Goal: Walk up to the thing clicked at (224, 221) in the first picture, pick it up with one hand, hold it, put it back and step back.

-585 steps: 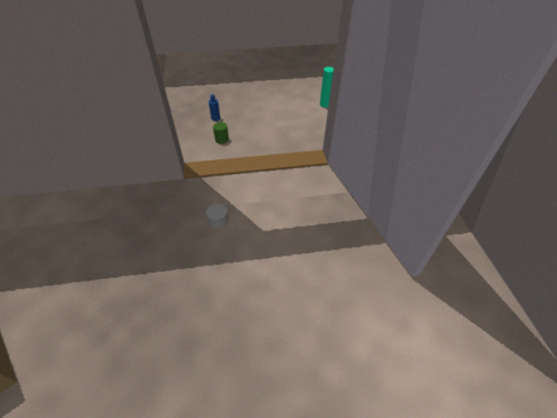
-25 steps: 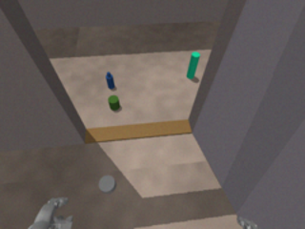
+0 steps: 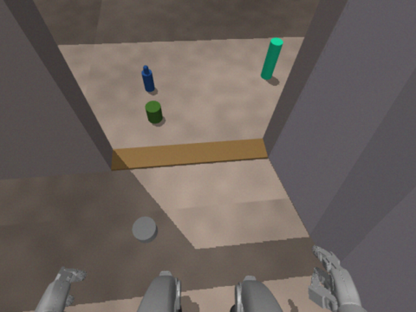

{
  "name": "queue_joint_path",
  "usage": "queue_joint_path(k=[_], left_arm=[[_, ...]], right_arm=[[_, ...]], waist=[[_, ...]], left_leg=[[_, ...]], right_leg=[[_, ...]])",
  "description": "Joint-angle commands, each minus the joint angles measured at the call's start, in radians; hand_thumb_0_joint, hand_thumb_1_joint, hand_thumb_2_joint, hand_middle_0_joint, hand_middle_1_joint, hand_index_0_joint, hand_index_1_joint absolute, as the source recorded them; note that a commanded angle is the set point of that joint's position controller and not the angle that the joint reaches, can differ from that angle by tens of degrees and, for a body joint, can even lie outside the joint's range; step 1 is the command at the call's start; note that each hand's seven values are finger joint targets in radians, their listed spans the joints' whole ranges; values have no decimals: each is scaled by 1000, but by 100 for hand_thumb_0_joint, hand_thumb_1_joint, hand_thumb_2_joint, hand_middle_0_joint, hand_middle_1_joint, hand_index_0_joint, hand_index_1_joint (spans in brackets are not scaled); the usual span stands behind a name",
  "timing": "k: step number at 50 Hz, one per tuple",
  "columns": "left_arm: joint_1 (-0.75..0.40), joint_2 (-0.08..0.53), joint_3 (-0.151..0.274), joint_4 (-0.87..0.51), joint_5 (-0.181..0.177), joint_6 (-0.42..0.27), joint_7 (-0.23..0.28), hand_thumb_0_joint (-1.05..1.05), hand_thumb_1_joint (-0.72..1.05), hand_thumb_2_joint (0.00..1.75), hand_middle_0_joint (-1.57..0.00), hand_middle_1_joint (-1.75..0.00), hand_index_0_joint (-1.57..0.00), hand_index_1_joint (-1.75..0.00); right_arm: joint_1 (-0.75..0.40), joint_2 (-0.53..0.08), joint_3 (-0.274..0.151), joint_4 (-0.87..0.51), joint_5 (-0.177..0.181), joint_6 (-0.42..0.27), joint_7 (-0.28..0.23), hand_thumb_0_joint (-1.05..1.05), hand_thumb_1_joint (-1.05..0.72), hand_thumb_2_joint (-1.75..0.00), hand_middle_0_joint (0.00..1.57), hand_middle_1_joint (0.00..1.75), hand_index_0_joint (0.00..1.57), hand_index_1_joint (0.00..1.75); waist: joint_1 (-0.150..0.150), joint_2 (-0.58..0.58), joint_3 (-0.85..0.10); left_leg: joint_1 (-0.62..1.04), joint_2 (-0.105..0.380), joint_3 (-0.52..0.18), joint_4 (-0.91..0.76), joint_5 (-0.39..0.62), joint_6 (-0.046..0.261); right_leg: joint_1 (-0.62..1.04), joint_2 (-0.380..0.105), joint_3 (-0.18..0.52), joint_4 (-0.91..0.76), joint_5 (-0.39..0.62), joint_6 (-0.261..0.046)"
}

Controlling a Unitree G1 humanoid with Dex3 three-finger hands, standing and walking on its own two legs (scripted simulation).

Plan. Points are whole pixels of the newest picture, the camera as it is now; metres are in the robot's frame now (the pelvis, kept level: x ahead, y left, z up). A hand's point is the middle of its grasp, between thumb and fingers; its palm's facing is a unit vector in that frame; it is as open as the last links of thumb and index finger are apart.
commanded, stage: rise first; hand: left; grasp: from above
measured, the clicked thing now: (145, 229) +0.42 +0.25 -0.65
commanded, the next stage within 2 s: none
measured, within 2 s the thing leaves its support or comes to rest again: neither
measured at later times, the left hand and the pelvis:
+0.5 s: hand (103, 264) +0.25 +0.30 -0.35, palm faces -0.44 -0.39 -0.81, open 14.1 cm; pelvis -0.06 -0.01 -0.21, yaw -2 degrees
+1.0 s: hand (116, 248) +0.31 +0.30 -0.46, palm faces -0.47 -0.10 -0.88, open 14.2 cm; pelvis -0.09 +0.00 -0.30, yaw -6 degrees
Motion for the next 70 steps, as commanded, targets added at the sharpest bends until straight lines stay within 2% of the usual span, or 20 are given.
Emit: queue_joint_path(k=[1, 5, 8, 9, 12, 15, 19, 23, 24, 27, 30, 32, 35, 40, 43, 48, 57, 60, 63, 70], left_arm=[[-130, 195, 46, -86, 49, -30, 30, 0, -56, 98, -6, -108, -6, -107], [-201, 235, 54, -1, 147, -103, 35, 0, -53, 96, -5, -109, -6, -108], [-223, 248, 29, -31, 219, -176, 49, 0, -52, 96, -5, -109, -6, -109], [-241, 264, 33, -24, 237, -193, 58, 0, -51, 97, -6, -109, -6, -108], [-295, 361, 91, -14, 305, -226, 98, 0, -55, 100, -6, -108, -6, -108], [-365, 402, 103, 34, 364, -233, 134, 0, -56, 99, -7, -108, -7, -108], [-546, 455, 99, 97, 421, -246, 148, 0, -56, 100, -7, -107, -7, -107], [-699, 517, 98, 154, 472, -284, 134, 0, -54, 101, -6, -107, -6, -107], [-712, 516, 91, 174, 484, -294, 130, 0, -52, 101, -5, -107, -6, -107], [-753, 580, 112, 200, 527, -322, 131, 0, -53, 102, -6, -106, -6, -106], [-830, 582, 94, 227, 565, -350, 138, 0, -54, 103, -4, -106, -5, -106], [-864, 626, 112, 264, 598, -368, 153, 0, -55, 104, -4, -105, -4, -105], [-901, 640, 112, 295, 650, -391, 183, 0, -55, 104, -5, -104, -5, -104], [-975, 649, 96, 374, 724, -403, 245, 0, -56, 105, -5, -101, -5, -101], [-1028, 631, 63, 416, 771, -404, 272, 0, -57, 106, -5, -99, -4, -100], [-1113, 658, 54, 438, 819, -405, 314, 0, -57, 105, -5, -98, -4, -98], [-1166, 679, 50, 549, 897, -410, 364, 0, -56, 102, -6, -100, -5, -100], [-1188, 695, 54, 563, 912, -416, 380, 0, -56, 102, -6, -101, -6, -101], [-1180, 684, 57, 591, 917, -414, 389, 0, -55, 101, -6, -102, -6, -102], [-1223, 700, 60, 634, 913, -413, 407, 0, -55, 100, -6, -104, -6, -103]], right_arm=[[-2, -165, -56, -113, 2, -67, -14, 0, -89, -90, 20, 30, 20, 30], [-26, -178, -60, -107, -4, -93, 2, 0, -86, -89, 20, 30, 20, 30], [-27, -193, -67, -97, -1, -104, 19, 0, -85, -89, 20, 30, 20, 30], [-31, -201, -71, -92, -1, -105, 24, 0, -85, -89, 20, 30, 20, 30], [-41, -219, -77, -68, 4, -97, 35, 0, -87, -89, 20, 30, 20, 30], [-38, -221, -80, -37, 7, -79, 44, 0, -90, -90, 20, 30, 20, 30], [-27, -221, -88, -7, 1, -66, 52, 0, -90, -90, 20, 30, 20, 30], [-8, -222, -95, 21, -11, -58, 55, 0, -87, -90, 20, 30, 20, 30], [-3, -223, -96, 29, -16, -56, 56, 0, -86, -89, 20, 30, 20, 30], [10, -229, -98, 44, -19, -44, 57, 0, -86, -89, 20, 30, 20, 30], [20, -229, -93, 61, -27, -30, 61, 0, -86, -89, 20, 30, 20, 30], [19, -232, -91, 71, -30, -20, 65, 0, -86, -89, 20, 30, 20, 30], [23, -239, -83, 81, -37, 1, 71, 0, -87, -90, 20, 30, 20, 30], [31, -250, -67, 101, -51, 33, 84, 0, -89, -90, 20, 30, 20, 30], [41, -259, -67, 111, -60, 47, 90, 0, -89, -90, 20, 30, 20, 30], [52, -264, -61, 126, -79, 55, 97, 0, -89, -90, 20, 30, 20, 30], [58, -267, -52, 149, -109, 61, 114, 0, -90, -90, 20, 30, 20, 30], [57, -263, -49, 152, -116, 64, 119, 0, -90, -90, 20, 30, 20, 30], [74, -260, -45, 158, -125, 65, 124, 0, -90, -90, 20, 30, 20, 30], [65, -251, -36, 167, -139, 63, 130, 0, -91, -90, 20, 30, 20, 30]], waist=[[-48, 34, -208], [-24, 49, -284], [-10, 99, -434], [-16, 104, -456], [14, 131, -531], [14, 109, -581], [7, 75, -611], [-2, 39, -672], [-2, 35, -671], [8, 24, -696], [-10, 37, -680], [-2, 52, -647], [0, 100, -625], [-28, 159, -582], [-46, 200, -581], [-61, 219, -592], [-79, 217, -592], [-79, 206, -601], [-90, 196, -630], [-95, 170, -600]], left_leg=[[83, -11, -35, -49, 164, 4], [-73, -25, -33, 101, 133, 4], [-78, -26, -43, 193, 199, 1], [-104, -25, -49, 225, 206, -1], [-155, -25, -56, 320, 282, -2], [-238, -26, -46, 410, 307, 7], [-393, -30, -26, 510, 175, 17], [-510, -29, -10, 610, 52, 24], [-524, -28, -8, 623, 34, 22], [-577, -27, -5, 657, 1, 24], [-631, -25, -9, 697, -29, 27], [-660, -24, -17, 707, -73, 26], [-663, -23, -38, 711, -108, 23], [-666, -20, -68, 736, -111, 17], [-647, -16, -82, 746, -105, 10], [-667, -20, -75, 793, -100, 12], [-711, -22, -62, 867, -67, 16], [-734, -25, -56, 889, -63, 19], [-725, -25, -49, 924, 13, 22], [-815, -25, -36, 958, -19, 31]], right_leg=[[-79, 35, 1, -25, 156, -35], [-240, 30, 4, 136, 116, -38], [-329, 30, 4, 248, 156, -42], [-369, 31, 0, 285, 160, -43], [-464, 33, -2, 392, 204, -47], [-505, 36, -4, 453, 233, -46], [-568, 40, 0, 490, 146, -41], [-603, 44, 3, 529, 47, -34], [-613, 43, 1, 542, 32, -35], [-620, 49, -3, 565, -8, -35], [-669, 54, -12, 599, -39, -37], [-734, 59, -25, 630, -88, -43], [-807, 62, -50, 684, -106, -52], [-918, 58, -78, 760, -90, -57], [-982, 57, -91, 801, -77, -61], [-1010, 54, -93, 824, -72, -58], [-1040, 56, -95, 867, -47, -55], [-1036, 59, -96, 876, -45, -55], [-1005, 63, -96, 895, 26, -51], [-992, 69, -90, 891, 7, -48]])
